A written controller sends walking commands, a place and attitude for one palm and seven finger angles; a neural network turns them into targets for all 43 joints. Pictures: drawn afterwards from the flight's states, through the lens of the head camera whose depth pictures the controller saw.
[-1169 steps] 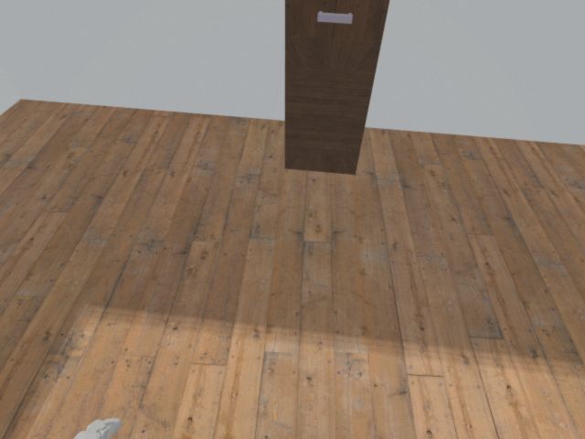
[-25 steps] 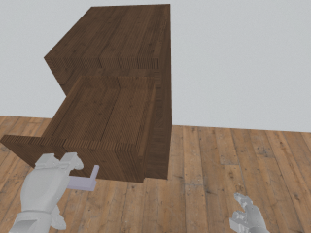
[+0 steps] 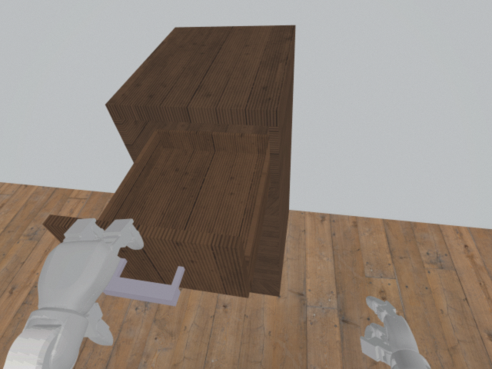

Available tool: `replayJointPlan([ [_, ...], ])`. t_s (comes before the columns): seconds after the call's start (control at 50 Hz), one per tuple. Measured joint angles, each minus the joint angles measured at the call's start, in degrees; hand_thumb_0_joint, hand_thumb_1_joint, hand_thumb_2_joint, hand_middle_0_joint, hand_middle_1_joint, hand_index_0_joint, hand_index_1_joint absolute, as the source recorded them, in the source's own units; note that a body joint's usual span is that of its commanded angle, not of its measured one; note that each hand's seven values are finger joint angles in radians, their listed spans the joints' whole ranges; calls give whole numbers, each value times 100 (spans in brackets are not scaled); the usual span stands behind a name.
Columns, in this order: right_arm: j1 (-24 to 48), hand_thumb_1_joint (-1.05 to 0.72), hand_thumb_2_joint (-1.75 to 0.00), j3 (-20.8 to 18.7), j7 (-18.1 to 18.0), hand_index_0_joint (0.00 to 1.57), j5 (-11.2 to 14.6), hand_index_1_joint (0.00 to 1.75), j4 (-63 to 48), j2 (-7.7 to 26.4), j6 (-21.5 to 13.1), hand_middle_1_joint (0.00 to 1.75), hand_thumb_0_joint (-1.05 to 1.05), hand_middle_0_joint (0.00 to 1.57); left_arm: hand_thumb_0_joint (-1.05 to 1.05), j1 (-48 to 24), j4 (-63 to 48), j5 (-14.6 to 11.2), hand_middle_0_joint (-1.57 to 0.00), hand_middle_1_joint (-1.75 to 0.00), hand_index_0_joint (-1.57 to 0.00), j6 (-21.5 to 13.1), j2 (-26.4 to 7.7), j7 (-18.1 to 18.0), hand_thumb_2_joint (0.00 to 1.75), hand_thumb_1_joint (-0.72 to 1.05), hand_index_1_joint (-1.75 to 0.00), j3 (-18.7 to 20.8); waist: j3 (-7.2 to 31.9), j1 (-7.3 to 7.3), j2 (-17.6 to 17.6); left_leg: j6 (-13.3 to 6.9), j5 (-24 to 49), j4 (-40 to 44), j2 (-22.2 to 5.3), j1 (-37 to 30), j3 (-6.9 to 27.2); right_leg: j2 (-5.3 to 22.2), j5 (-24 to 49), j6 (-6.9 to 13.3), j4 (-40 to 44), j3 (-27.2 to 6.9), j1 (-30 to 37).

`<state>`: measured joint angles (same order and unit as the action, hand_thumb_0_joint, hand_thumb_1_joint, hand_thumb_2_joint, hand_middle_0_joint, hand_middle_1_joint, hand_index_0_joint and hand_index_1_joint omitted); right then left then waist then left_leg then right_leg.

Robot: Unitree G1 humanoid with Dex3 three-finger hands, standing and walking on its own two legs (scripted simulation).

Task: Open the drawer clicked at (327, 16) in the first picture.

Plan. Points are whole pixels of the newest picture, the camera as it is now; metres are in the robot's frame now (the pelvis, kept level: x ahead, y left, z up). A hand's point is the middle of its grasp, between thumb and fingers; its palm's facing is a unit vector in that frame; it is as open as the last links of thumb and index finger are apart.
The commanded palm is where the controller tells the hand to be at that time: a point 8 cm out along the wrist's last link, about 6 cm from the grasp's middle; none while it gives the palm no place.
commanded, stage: lift the hand off the handle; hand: left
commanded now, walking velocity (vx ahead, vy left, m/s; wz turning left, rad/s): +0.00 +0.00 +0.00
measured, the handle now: (145, 278) +0.24 +0.23 +0.01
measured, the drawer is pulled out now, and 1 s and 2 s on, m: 0.29 0.29 0.29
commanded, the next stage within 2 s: draw the hand back to the body in 0.48 s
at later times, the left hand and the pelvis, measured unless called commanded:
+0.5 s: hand (95, 251) +0.21 +0.23 +0.16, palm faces +0.11 -0.09 -0.99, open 13.8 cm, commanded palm +0.17 +0.24 +0.21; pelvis -0.01 +0.00 +0.01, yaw +0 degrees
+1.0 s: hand (78, 268) +0.18 +0.24 +0.15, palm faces +0.08 -0.07 -0.99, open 13.8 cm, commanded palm +0.15 +0.25 +0.21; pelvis -0.01 -0.01 +0.01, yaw +1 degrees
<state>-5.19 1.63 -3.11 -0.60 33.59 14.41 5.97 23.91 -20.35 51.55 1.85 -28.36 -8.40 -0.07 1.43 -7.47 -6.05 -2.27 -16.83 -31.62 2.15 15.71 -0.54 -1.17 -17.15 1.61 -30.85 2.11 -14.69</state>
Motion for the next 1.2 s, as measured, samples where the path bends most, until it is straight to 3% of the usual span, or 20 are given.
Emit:
replayJointPlan([
  [0.18, 60, -91, -90, 128, 103, 20, 77, 30, -42, -1, 94, 30, 1, 20, 0, -249, -631, -167, -33, -120, -37, 288, -124, 321, 30, -49, -123, 151, -49, -15, -51, -28, 160, 355, 29, -353, 7, 23, 179, -39, 391, -5, 373],
  [0.38, 130, -91, -90, 223, 194, 20, 186, 30, -151, 107, 214, 30, 1, 20, 0, -478, -840, -515, -32, -120, -32, 763, -338, 1043, 30, -49, -121, 240, -131, 70, -103, -33, 329, 666, 31, -631, -15, 22, 340, -45, 668, -35, 626],
  [0.62, 65, -91, -90, 199, 251, 20, 179, 30, -79, 131, 130, 30, 1, 20, 0, -579, -646, -633, -32, -120, -32, 397, -517, 1179, 30, -49, -120, 499, -229, 65, -50, 33, 384, 683, -22, -623, 41, -31, 384, 29, 698, 23, 635],
  [0.74, -37, -91, -90, 190, 220, 20, 180, 30, -102, 172, 39, 30, 1, 20, 0, -302, -729, -767, -32, -120, -32, 199, -498, 1156, 30, -49, -120, 610, -206, 90, -84, 57, 337, 588, -56, -555, 79, -66, 367, 53, 681, 63, 610],
  [0.84, -75, -91, -90, 173, 189, 20, 170, 30, -115, 185, 17, 30, 1, 20, 0, -106, -767, -813, -32, -120, -32, -33, -681, 1089, 30, -49, -120, 786, -208, 80, -60, 80, 284, 484, -88, -487, 95, -98, 334, 77, 621, 80, 563],
  [0.96, -107, -91, -90, 104, 197, 20, 184, 30, -171, 220, -26, 30, 1, 20, 0, 143, -901, -984, -32, -120, -32, -145, -682, 972, 30, -49, -120, 1022, -169, 88, -80, 85, 231, 382, -99, -394, 111, -109, 302, 78, 565, 98, 496],
  [1.2, -135, -91, -90, 98, 146, 20, 176, 30, -282, 197, -40, 30, 1, 20, 0, 362, -917, -1029, -32, -120, -32, -243, -796, 927, 30, -49, -120, 1148, -127, 74, -33, 57, 149, 234, -84, -252, 122, -93, 239, 50, 462, 113, 380],
])
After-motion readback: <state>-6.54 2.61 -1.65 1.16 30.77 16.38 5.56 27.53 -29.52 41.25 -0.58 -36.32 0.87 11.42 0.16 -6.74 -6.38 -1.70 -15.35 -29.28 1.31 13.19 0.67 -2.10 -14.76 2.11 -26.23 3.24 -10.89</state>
